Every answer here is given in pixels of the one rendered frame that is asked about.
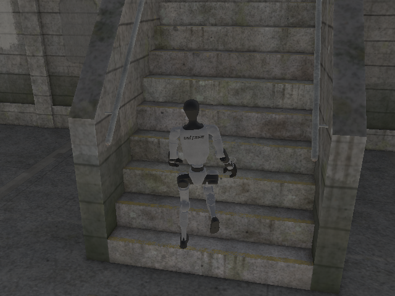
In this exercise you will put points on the stairs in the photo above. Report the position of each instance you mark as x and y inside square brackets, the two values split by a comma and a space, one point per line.
[250, 66]

